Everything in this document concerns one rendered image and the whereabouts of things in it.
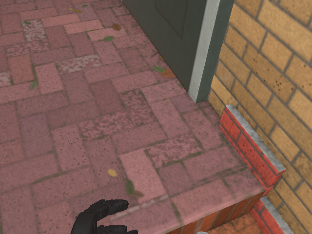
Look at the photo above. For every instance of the robot left hand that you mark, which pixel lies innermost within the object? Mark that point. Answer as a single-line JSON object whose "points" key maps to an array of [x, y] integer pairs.
{"points": [[87, 221]]}

